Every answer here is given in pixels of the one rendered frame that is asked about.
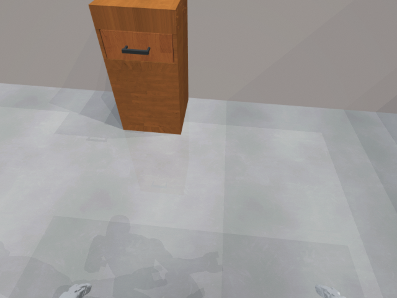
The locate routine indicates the handle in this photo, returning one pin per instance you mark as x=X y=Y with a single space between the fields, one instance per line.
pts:
x=135 y=51

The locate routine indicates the right robot hand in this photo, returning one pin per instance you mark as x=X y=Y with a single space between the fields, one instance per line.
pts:
x=327 y=292

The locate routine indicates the left robot hand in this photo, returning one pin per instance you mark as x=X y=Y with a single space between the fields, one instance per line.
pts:
x=77 y=291

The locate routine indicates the cabinet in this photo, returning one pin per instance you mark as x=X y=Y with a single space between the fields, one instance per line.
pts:
x=150 y=96

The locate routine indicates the drawer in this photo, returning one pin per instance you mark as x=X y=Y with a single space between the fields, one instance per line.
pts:
x=161 y=45

